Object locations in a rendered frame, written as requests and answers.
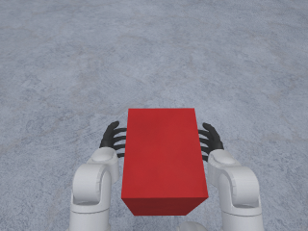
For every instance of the left robot forearm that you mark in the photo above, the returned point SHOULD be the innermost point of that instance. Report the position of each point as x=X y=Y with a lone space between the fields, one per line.
x=91 y=191

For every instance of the carton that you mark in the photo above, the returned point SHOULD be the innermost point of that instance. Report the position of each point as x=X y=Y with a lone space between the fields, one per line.
x=163 y=171

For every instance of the robot right hand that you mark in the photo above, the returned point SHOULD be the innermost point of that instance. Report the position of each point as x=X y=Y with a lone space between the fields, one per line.
x=213 y=141

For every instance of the robot right thigh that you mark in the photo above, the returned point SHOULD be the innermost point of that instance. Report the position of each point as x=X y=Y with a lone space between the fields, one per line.
x=190 y=226

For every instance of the right robot forearm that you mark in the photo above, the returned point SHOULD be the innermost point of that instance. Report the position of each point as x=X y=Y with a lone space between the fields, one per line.
x=238 y=192

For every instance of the robot left hand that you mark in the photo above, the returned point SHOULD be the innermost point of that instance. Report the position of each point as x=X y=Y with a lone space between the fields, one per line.
x=109 y=138

